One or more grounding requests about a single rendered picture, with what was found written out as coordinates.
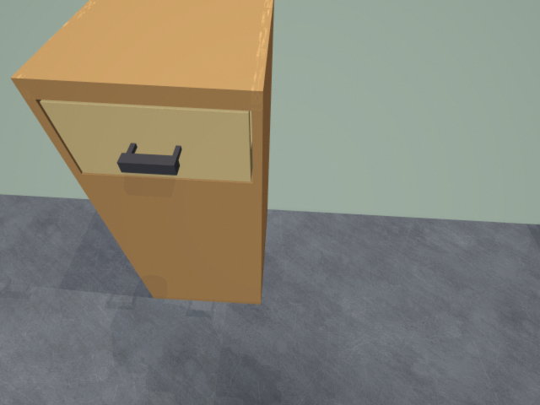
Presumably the cabinet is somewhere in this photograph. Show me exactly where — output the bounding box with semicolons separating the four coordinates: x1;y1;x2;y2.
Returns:
11;0;274;305

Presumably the handle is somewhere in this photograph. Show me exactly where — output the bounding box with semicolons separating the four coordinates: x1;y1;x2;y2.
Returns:
117;143;181;176

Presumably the drawer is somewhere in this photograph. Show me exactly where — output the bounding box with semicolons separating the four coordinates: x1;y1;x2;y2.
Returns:
40;100;252;182

